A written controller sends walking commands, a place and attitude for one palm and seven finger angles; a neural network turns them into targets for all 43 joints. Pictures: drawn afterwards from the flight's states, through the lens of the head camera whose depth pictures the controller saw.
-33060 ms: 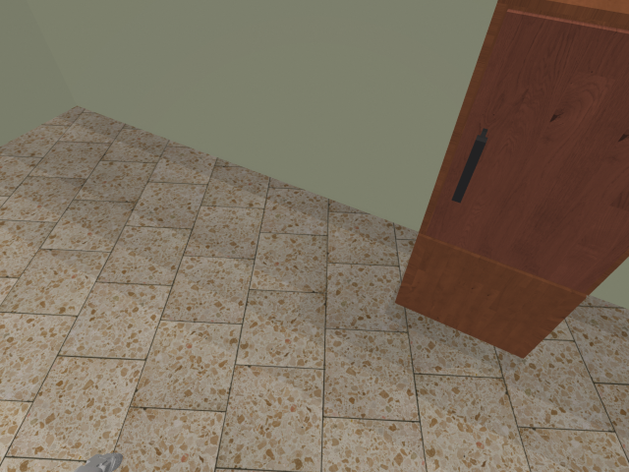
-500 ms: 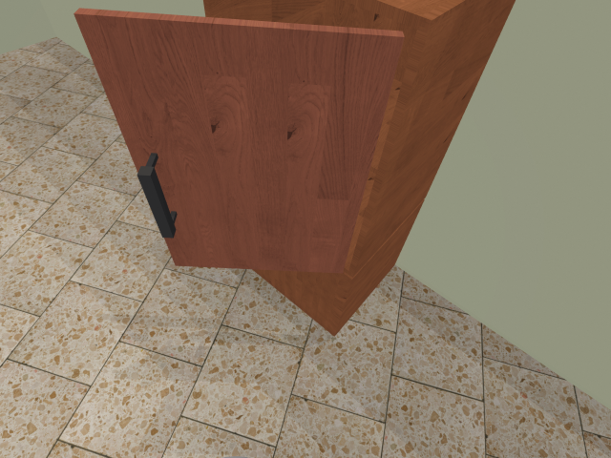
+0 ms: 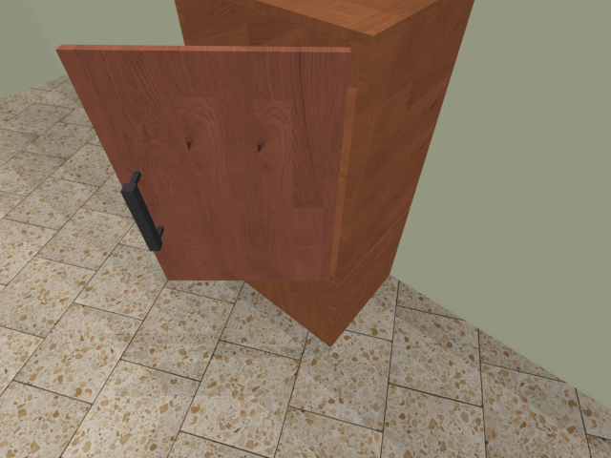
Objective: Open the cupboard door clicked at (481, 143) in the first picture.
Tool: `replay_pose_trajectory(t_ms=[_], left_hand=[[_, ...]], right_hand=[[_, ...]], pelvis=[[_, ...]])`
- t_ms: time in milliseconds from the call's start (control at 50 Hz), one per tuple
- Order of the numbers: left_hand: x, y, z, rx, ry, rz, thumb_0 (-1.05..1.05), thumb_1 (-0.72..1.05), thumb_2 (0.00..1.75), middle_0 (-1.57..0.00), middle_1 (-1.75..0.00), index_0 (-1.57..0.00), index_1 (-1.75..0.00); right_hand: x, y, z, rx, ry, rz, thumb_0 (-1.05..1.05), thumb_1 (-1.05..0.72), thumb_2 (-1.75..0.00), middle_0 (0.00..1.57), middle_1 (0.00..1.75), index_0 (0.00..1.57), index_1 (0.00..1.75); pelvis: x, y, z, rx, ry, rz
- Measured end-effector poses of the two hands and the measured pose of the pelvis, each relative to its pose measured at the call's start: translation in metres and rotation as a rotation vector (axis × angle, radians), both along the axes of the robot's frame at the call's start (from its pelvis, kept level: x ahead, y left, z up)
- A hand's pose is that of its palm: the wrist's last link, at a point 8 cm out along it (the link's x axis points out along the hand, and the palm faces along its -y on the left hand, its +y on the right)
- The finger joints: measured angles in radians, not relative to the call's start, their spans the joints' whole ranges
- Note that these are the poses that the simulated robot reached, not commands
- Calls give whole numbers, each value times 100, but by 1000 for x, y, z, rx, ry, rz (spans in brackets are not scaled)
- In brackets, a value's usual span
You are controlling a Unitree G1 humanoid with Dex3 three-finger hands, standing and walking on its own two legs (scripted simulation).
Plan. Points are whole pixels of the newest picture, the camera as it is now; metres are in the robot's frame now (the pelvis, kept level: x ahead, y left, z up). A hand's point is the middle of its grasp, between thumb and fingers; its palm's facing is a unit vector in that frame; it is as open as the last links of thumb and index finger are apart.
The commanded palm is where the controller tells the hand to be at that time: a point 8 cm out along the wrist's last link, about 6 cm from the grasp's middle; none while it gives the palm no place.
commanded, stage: come to a stop and stand still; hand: left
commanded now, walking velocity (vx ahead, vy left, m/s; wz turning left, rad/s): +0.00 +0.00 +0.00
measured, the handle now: (146, 212) +0.56 +0.35 -0.06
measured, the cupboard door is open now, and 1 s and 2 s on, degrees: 39 39 39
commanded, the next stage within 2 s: look again from close up in 1.00 s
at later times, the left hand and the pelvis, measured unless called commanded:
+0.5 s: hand out of the picture +0.02 +0.16 -0.18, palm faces +0.05 -0.98 -0.16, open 7.4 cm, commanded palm none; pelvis +0.02 +0.00 +0.00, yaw +0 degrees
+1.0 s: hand out of the picture +0.03 +0.18 -0.18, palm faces +0.04 -0.98 -0.18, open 7.4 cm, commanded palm none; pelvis +0.03 +0.01 +0.01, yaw +0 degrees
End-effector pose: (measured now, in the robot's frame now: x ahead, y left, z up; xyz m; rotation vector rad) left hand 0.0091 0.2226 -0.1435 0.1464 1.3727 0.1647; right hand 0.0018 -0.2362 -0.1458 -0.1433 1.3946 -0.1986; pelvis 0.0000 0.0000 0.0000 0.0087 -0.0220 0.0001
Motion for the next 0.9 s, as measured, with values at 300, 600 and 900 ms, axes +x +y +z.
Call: replay_pose_trajectory(t_ms=[300, 600, 900], left_hand=[[-6, -17, -1, -30, 47, 21, 1, 92, 90, -20, -30, -20, -30], [6, -12, -4, -39, 42, 31, 1, 91, 90, -20, -30, -20, -30], [16, 5, -3, -27, 41, 22, 1, 91, 90, -20, -30, -20, -30]], right_hand=[[-30, 16, 2, 40, 116, -17, 1, -91, -90, 20, 30, 20, 30], [21, 17, 5, 7, 23, 11, 1, -92, -90, 20, 30, 20, 30], [40, 23, 9, -7, -4, 30, 1, -92, -90, 20, 30, 20, 30]], pelvis=[[11, -9, 4, -3, -3, 0], [28, 0, 4, 2, -1, -5], [34, 11, 5, 4, 5, -6]])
